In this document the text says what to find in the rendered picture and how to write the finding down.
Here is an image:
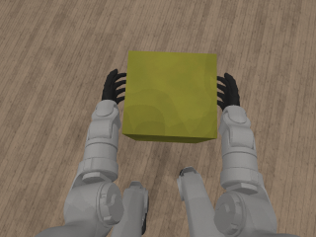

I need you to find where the robot right upper arm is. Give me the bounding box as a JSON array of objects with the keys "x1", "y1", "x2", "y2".
[{"x1": 213, "y1": 191, "x2": 300, "y2": 237}]

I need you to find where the robot left upper arm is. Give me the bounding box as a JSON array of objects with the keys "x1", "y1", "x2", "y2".
[{"x1": 35, "y1": 181, "x2": 124, "y2": 237}]

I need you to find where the robot right shin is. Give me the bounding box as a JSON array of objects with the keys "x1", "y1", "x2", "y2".
[{"x1": 181, "y1": 166, "x2": 203, "y2": 182}]

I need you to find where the robot left foot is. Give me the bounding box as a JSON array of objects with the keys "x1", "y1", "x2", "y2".
[{"x1": 141, "y1": 197, "x2": 149, "y2": 235}]

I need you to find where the robot left forearm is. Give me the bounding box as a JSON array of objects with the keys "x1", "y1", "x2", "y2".
[{"x1": 63, "y1": 100, "x2": 121, "y2": 219}]

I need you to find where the carton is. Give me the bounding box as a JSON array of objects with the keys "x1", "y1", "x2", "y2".
[{"x1": 121, "y1": 50, "x2": 217, "y2": 144}]

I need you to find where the left robot hand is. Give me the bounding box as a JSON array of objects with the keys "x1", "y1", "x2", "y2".
[{"x1": 101, "y1": 69, "x2": 127, "y2": 105}]

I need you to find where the robot right forearm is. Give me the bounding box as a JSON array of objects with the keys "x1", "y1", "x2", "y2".
[{"x1": 218, "y1": 105, "x2": 273, "y2": 207}]

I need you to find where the right robot hand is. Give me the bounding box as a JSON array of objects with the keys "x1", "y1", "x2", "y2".
[{"x1": 216, "y1": 72, "x2": 240, "y2": 110}]

